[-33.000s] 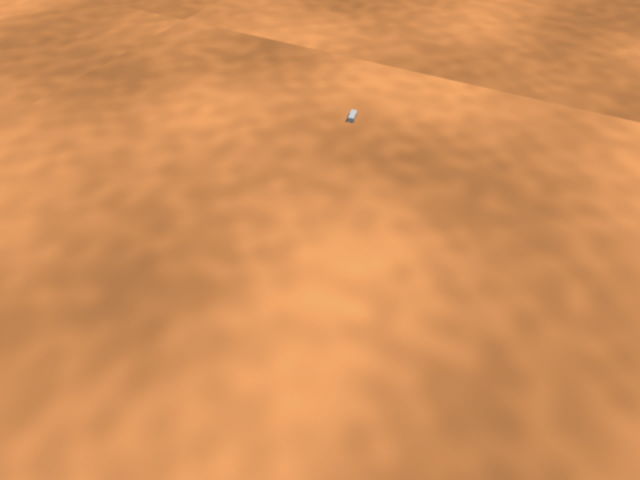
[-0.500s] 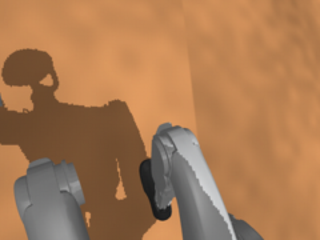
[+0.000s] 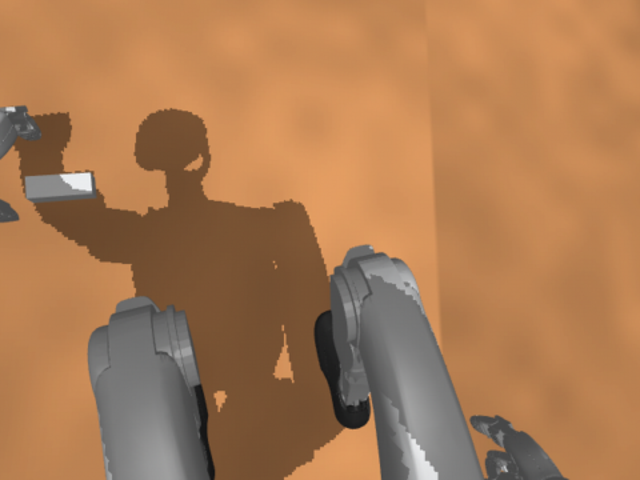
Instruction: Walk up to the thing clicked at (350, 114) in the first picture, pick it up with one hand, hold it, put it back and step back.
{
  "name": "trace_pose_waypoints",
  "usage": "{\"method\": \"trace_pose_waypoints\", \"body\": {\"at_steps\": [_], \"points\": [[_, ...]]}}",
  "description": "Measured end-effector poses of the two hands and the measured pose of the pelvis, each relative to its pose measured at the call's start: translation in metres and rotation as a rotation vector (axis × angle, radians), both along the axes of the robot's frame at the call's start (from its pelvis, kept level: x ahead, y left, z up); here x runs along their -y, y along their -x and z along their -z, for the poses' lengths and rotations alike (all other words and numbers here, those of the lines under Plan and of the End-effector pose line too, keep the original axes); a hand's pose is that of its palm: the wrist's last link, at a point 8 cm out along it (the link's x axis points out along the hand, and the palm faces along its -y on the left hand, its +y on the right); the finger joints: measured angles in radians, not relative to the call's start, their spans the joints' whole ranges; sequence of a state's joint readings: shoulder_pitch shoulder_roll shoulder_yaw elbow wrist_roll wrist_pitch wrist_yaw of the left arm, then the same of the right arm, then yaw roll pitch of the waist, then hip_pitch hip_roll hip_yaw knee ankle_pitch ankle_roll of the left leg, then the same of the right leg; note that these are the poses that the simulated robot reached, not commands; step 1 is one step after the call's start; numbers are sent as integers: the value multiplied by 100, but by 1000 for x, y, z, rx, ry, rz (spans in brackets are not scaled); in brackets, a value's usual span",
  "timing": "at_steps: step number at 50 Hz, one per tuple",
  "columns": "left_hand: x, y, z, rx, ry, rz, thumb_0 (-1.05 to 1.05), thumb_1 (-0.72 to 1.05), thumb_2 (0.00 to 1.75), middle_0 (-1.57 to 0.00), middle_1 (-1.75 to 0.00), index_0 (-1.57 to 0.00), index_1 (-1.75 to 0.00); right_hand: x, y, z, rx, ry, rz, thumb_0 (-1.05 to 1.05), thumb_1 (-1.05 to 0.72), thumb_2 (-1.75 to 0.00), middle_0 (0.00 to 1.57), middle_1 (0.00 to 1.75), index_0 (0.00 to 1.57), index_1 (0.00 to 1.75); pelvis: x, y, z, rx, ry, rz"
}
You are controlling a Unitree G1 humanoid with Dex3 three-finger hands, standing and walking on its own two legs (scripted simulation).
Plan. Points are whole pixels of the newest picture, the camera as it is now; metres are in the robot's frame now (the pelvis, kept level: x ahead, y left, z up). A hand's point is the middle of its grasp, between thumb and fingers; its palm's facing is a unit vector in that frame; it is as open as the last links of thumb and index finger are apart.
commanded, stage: withdraw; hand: left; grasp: from above
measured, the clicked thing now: (62, 187) +0.53 +0.28 -0.33
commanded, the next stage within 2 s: home in 0.14 s
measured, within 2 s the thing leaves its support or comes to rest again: neither
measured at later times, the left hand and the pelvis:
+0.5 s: hand out of the picture +0.53 +0.31 -0.15, palm faces -0.34 -0.10 -0.94, open 11.5 cm; pelvis +0.02 +0.01 -0.01, yaw -1 degrees
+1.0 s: hand out of the picture +0.32 +0.26 +0.06, palm faces -0.15 -0.77 -0.62, open 7.6 cm; pelvis +0.02 +0.00 +0.16, yaw +5 degrees
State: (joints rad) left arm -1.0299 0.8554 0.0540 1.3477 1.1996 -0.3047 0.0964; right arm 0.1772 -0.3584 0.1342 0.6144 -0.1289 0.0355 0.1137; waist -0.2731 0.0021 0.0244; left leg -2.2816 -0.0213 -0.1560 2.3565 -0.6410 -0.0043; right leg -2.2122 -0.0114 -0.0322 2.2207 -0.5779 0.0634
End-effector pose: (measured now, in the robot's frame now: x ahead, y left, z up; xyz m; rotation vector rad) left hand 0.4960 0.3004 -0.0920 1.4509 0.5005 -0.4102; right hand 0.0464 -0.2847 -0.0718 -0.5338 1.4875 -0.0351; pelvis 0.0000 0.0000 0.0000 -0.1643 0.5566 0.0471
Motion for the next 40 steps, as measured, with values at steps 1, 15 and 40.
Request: {"method": "trace_pose_waypoints", "body": {"at_steps": [1, 15, 40], "points": [[0, 2, 6, 15, 7, 16, 0, -8, 67, -48, -60, -46, -61, 1, 2, 1, -13, 12, -5, 0, -90, -89, 21, 30, 20, 30, 0, 0, 3, 3, 1, 2], [12, -27, 42, 266, -36, -25, 0, -5, 67, -45, -62, -44, -62, -17, 2, 22, 8, 9, 25, 0, -90, -89, 21, 30, 20, 30, -4, -11, 30, -19, 15, 8], [-17, 108, -119, 138, 358, -406, 0, 67, 83, -22, -33, -21, -32, -20, -94, -60, 234, -93, 33, 1, -90, -89, 21, 30, 20, 30, -8, -15, -88, -57, -26, -27]]}}
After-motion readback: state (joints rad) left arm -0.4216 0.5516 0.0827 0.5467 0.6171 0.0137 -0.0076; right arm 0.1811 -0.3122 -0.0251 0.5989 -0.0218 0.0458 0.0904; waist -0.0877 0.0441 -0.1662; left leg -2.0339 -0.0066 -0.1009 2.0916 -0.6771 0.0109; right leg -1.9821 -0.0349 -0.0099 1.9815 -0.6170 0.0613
